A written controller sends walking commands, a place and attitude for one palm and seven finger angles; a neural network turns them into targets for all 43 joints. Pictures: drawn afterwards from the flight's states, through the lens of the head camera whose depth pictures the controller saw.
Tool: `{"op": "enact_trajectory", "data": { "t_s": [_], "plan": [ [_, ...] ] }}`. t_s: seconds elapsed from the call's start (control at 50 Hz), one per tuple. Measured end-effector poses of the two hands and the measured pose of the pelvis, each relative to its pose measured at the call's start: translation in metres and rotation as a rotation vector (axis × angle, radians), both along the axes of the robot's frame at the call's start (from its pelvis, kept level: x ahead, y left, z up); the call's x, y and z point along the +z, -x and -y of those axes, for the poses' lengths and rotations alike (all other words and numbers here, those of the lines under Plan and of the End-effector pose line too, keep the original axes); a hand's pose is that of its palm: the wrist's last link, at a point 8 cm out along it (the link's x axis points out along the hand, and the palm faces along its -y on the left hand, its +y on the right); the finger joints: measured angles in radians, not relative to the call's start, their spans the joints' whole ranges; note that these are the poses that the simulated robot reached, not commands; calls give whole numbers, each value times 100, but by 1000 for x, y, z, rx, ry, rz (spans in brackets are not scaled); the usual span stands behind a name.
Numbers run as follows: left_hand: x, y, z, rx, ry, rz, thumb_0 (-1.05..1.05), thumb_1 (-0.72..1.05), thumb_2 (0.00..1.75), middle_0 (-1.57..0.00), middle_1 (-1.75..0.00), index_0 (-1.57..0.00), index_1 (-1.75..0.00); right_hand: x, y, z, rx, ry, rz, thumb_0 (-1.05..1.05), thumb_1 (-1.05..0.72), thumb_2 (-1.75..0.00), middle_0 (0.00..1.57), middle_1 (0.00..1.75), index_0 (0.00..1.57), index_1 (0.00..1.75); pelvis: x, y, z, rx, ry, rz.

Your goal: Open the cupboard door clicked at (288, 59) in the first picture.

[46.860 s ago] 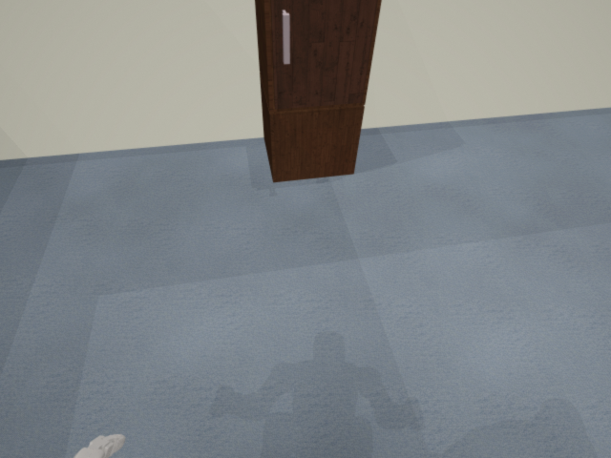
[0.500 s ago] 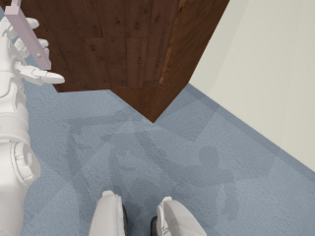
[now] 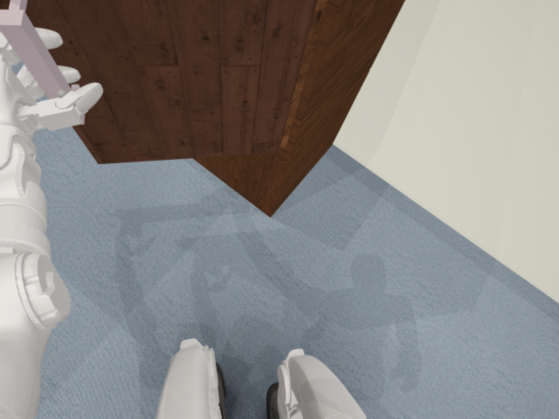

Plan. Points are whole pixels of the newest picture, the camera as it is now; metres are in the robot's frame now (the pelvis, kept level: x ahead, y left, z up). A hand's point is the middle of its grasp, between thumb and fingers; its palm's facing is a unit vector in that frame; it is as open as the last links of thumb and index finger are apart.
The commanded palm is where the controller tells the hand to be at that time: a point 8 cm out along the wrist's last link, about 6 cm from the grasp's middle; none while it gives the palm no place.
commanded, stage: close the thumb around the handle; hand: left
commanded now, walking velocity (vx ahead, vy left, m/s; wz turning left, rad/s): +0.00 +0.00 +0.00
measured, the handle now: (50, 64) +0.58 +0.26 +0.06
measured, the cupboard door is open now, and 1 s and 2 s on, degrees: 46 67 90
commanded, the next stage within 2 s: pull the door open along its arc in 0.28 s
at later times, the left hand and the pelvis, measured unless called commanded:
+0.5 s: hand (69, 97) +0.52 +0.23 +0.06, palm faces +0.12 -0.99 -0.01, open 5.7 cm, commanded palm +0.49 +0.26 +0.06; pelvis +0.00 +0.00 +0.00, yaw +0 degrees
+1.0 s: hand (103, 177) +0.41 +0.18 +0.06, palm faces +0.27 -0.96 +0.03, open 6.0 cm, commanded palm +0.35 +0.23 +0.06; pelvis +0.01 +0.00 +0.03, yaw +1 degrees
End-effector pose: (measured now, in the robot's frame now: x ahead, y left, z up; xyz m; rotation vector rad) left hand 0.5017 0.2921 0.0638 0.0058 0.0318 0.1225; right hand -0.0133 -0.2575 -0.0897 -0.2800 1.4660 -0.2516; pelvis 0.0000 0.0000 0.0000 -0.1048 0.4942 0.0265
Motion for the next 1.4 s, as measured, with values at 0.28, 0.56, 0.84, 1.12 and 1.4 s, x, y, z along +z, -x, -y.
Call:
{"op": "enact_trajectory", "data": {
  "t_s": [0.28,0.56,0.84,1.12,1.4],
  "plan": [
    [1,4,8,-22,3,2,1,72,83,-37,-134,-38,-134,2,-12,2,9,7,42,0,-90,-90,21,30,20,30,2,-1,-2,0,-2,14],
    [0,12,11,1,-5,9,1,73,82,-36,-135,-36,-135,-1,-4,0,-5,-12,35,0,-90,-90,21,30,20,30,2,2,-1,-8,-9,17],
    [-1,79,31,-27,1,21,0,70,73,-36,-135,-35,-135,11,-56,-2,17,-64,169,0,-90,-90,21,30,20,30,23,-12,1,-9,-40,85],
    [-2,155,90,240,22,43,0,69,75,-36,-134,-36,-133,13,-154,-12,181,-148,409,0,-91,-90,20,30,20,29,27,-12,11,1,-79,143],
    [-1,207,153,400,8,28,-1,69,76,-34,-134,-35,-133,8,-174,-9,262,-205,449,0,-91,-90,20,30,20,29,28,-9,39,39,-112,178]
  ]
}}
